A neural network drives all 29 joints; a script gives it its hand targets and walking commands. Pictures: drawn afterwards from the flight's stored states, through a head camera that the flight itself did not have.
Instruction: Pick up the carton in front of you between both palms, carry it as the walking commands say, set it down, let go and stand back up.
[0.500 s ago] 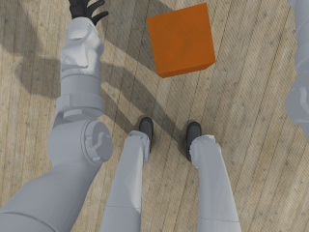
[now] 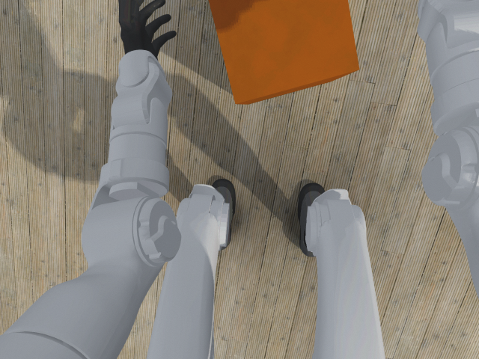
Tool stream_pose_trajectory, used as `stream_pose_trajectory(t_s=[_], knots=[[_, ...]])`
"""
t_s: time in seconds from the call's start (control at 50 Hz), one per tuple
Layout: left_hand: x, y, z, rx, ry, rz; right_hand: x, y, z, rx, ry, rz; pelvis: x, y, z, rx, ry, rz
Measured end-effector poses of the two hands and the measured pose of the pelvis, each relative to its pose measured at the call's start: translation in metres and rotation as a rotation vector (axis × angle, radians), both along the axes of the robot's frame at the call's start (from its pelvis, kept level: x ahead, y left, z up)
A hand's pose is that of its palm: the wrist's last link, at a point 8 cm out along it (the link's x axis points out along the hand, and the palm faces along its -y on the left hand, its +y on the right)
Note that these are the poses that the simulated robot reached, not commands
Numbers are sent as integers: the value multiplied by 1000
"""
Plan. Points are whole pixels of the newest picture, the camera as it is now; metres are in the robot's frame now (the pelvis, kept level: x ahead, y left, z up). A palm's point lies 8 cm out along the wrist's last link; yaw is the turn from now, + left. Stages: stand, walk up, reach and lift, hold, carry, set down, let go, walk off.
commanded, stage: reach and lift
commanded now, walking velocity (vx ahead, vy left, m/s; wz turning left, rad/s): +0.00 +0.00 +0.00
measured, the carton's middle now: (280, 41) +0.54 -0.04 -0.40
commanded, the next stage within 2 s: none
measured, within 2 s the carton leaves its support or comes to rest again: leaves its support in 1.34 s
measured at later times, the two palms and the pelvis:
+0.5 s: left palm (175, 62) +0.50 +0.16 -0.33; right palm (375, 18) +0.55 -0.20 -0.34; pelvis -0.04 +0.00 -0.14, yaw +1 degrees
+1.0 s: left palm (198, 57) +0.51 +0.11 -0.32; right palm (372, 7) +0.56 -0.19 -0.31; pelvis -0.05 +0.00 -0.15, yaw +1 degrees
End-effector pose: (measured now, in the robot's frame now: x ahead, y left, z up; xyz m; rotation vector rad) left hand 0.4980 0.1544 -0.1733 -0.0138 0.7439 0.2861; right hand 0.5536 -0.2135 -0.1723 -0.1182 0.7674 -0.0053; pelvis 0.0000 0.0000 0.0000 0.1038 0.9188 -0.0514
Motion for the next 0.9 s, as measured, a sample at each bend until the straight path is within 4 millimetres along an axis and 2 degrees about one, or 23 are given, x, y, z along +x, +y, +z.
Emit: stream_pose_trajectory(t_s=[0.12, 0.22, 0.42, 0.5, 0.6, 0.68, 0.82, 0.86, 0.9], knots=[[5, -3, -64, -3, -30, -36, -2, -12, -65, -25, -45, -40, -22, 11, -60, -5, -76, 9], [6, -3, -100, -8, -13, -42, 4, -8, -99, -19, -59, -23, -37, 13, -98, -4, -179, 18], [0, 9, -150, -4, 35, -32, 0, 12, -153, 20, -3, 24, -44, 5, -134, -5, -277, 29], [6, 7, -160, 8, 33, -44, -4, 11, -169, 24, -15, 27, -42, 3, -145, -3, -299, 24], [11, -6, -154, -8, 3, -48, -3, 6, -173, 9, -36, 36, -40, -1, -153, 6, -325, 28], [6, -10, -155, -14, 19, -34, 3, 11, -162, 14, -59, 62, -40, -4, -154, 11, -334, 18], [2, -9, -144, -11, -2, -30, 5, 21, -144, 35, -56, 57, -43, -4, -153, 13, -331, 12], [2, -13, -143, -28, -2, -39, 3, 24, -144, 39, -39, 62, -44, -3, -151, 11, -337, 13], [4, -26, -146, -63, 11, -64, 4, 25, -143, 31, -31, 60, -46, -3, -149, 9, -341, 17]])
